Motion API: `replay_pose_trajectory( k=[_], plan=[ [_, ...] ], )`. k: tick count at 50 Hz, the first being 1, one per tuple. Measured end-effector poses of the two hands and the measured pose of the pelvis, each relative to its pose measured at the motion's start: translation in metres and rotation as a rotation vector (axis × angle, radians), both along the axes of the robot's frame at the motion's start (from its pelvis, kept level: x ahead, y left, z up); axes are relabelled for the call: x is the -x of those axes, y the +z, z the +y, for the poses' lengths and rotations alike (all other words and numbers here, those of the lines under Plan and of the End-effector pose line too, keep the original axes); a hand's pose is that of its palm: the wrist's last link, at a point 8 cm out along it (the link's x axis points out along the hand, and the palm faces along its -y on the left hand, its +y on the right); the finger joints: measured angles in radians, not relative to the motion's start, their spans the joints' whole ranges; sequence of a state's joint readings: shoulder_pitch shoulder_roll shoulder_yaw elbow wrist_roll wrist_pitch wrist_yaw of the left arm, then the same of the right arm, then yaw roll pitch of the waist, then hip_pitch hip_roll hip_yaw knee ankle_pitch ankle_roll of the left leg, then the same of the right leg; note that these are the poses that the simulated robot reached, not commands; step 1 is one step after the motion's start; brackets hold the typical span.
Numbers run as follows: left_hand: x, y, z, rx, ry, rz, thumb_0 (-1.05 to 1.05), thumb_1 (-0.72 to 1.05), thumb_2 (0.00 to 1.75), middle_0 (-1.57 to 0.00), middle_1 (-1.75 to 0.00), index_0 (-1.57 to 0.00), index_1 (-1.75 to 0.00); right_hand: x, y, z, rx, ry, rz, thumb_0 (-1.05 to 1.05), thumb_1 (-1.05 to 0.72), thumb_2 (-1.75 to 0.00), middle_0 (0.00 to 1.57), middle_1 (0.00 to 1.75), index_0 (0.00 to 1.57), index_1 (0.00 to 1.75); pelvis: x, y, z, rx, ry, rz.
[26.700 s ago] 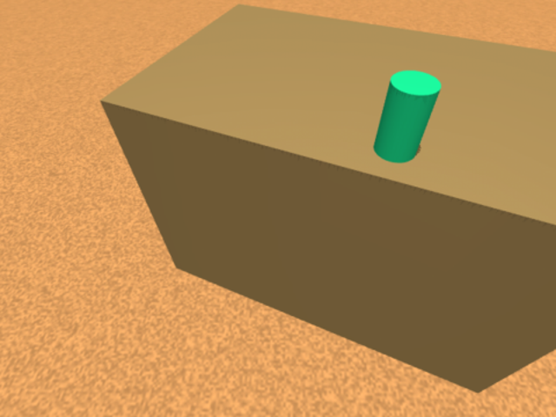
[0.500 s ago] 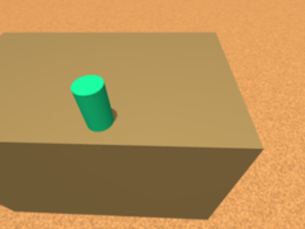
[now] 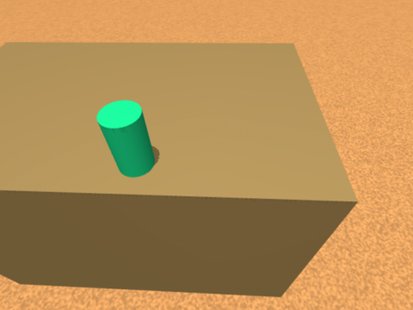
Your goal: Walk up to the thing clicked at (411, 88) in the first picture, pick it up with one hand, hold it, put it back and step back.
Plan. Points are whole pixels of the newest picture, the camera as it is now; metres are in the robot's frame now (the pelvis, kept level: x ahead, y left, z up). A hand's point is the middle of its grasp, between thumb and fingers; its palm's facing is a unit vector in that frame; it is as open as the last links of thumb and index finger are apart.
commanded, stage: stand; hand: left
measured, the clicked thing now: (129, 140) +0.43 +0.20 +0.09
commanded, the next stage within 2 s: step back in 1.92 s
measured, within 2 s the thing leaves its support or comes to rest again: neither
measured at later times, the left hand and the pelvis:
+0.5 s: hand out of the picture +0.06 +0.25 -0.16, palm faces -0.03 -0.94 -0.35, open 7.4 cm; pelvis +0.00 +0.00 +0.00, yaw +0 degrees
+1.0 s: hand out of the picture +0.06 +0.26 -0.16, palm faces -0.02 -0.94 -0.35, open 7.4 cm; pelvis +0.00 +0.00 +0.00, yaw +0 degrees
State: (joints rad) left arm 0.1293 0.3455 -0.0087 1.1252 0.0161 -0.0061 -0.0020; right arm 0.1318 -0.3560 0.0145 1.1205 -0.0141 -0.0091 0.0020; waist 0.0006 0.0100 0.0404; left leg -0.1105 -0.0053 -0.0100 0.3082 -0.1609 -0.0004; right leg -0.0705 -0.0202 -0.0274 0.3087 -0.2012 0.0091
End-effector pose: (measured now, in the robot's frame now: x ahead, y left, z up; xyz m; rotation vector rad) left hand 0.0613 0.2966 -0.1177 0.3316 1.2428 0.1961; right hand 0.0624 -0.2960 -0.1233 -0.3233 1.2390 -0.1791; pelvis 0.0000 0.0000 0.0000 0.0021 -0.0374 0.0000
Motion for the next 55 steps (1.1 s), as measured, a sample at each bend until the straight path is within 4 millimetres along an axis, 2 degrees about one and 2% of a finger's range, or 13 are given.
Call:
replay_pose_trajectory(
  k=[11,37,55],
  plan=[
    [0.0021,0.0000,-0.0001,0.001,0.003,-0.005,0.01,0.90,0.90,-0.20,-0.30,-0.20,-0.30,-0.0021,0.0008,0.0003,0.000,0.002,-0.009,0.00,-0.90,-0.90,0.20,0.30,0.20,0.30,0.0012,0.0000,-0.0002,0.002,0.002,-0.003],
    [0.0080,-0.0016,0.0032,0.004,0.013,0.011,0.01,0.91,0.90,-0.20,-0.30,-0.20,-0.30,0.0004,0.0005,0.0031,0.001,0.004,0.006,0.00,-0.90,-0.90,0.20,0.30,0.20,0.30,0.0014,0.0000,0.0024,0.001,0.007,0.000],
    [0.0017,-0.0019,0.0027,0.006,0.011,0.006,0.01,0.91,0.90,-0.20,-0.30,-0.20,-0.30,-0.0078,0.0011,0.0035,0.002,0.005,0.001,0.00,-0.90,-0.90,0.20,0.30,0.20,0.30,-0.0030,0.0000,0.0028,0.002,0.007,0.005]
  ],
)
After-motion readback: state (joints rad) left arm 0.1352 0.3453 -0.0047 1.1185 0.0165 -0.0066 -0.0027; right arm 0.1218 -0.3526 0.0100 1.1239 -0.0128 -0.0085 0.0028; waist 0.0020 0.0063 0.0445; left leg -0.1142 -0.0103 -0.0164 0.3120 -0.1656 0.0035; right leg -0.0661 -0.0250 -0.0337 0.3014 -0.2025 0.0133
